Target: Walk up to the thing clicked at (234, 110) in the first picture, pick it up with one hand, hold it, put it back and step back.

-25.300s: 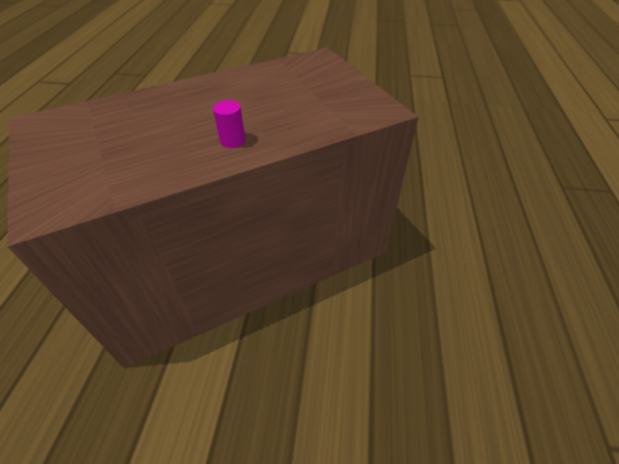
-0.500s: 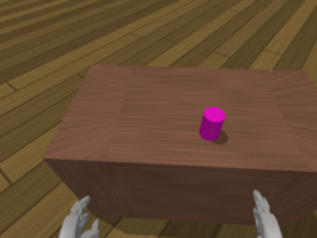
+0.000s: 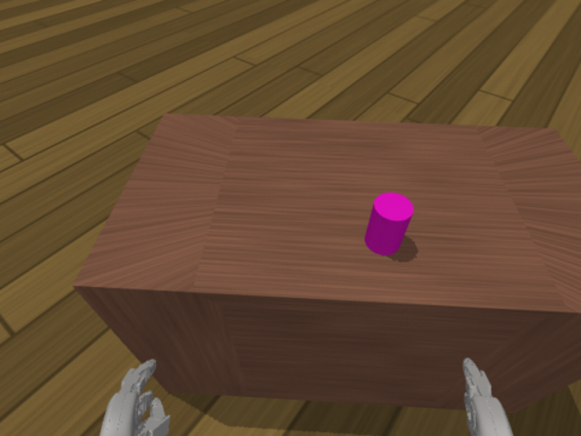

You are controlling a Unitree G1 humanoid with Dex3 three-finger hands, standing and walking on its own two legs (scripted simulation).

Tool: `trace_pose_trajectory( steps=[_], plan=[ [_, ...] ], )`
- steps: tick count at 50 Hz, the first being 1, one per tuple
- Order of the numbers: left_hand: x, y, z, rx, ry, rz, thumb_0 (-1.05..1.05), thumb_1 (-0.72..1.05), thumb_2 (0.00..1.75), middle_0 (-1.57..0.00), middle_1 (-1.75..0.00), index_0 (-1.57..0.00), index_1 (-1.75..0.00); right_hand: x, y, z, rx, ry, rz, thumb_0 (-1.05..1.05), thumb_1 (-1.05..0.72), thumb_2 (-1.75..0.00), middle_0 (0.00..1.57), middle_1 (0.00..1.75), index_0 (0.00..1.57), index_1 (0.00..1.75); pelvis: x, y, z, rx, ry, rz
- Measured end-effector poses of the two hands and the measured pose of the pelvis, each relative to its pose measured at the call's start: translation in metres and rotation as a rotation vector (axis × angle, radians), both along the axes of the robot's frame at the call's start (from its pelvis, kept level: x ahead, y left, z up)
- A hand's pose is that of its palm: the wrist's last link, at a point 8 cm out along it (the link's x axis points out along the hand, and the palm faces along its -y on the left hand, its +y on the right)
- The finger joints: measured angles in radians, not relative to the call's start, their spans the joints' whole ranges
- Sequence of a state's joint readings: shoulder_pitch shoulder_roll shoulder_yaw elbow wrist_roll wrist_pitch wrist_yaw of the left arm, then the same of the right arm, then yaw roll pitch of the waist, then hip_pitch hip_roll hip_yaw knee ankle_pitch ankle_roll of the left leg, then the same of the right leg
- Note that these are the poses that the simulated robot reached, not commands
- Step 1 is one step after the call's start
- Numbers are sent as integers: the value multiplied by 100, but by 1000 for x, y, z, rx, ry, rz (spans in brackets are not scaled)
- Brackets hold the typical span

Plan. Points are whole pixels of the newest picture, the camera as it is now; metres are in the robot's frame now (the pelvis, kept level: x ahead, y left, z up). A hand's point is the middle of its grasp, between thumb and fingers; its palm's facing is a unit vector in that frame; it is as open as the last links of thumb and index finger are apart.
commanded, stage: home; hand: right
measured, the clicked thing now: (387, 224) +0.50 -0.15 -0.03
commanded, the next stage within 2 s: stand in 1.66 s
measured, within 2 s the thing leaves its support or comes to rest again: neither
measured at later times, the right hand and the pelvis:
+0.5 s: hand (447, 434) +0.16 -0.19 -0.06, palm faces +0.12 +0.95 -0.28, open 17.5 cm; pelvis -0.01 -0.01 +0.00, yaw +0 degrees
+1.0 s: hand out of the picture +0.16 -0.19 -0.06, palm faces +0.12 +0.95 -0.28, open 17.5 cm; pelvis -0.01 -0.01 +0.00, yaw +0 degrees
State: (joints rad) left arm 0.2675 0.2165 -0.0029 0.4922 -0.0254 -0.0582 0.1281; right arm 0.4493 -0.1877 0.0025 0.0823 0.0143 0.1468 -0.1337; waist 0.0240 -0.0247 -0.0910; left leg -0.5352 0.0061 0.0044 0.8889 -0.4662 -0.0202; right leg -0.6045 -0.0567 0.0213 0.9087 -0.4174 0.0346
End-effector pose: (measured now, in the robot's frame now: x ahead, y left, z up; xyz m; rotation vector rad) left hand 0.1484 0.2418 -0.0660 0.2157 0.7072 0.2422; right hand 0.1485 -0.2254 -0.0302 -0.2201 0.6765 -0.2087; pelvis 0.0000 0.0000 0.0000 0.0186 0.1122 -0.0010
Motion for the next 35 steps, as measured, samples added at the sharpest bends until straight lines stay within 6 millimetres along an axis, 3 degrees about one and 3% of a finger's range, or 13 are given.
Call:
trace_pose_trajectory(
  steps=[35],
  plan=[
    [-13, -10, -1, 28, -28, -4, 1, 89, 90, -20, -30, -20, -30, -12, -8, 0, -8, 21, -5, -1, 55, -4, 5, 5, 5, 5, -12, -8, -3, 10, -7, 1]
  ],
)
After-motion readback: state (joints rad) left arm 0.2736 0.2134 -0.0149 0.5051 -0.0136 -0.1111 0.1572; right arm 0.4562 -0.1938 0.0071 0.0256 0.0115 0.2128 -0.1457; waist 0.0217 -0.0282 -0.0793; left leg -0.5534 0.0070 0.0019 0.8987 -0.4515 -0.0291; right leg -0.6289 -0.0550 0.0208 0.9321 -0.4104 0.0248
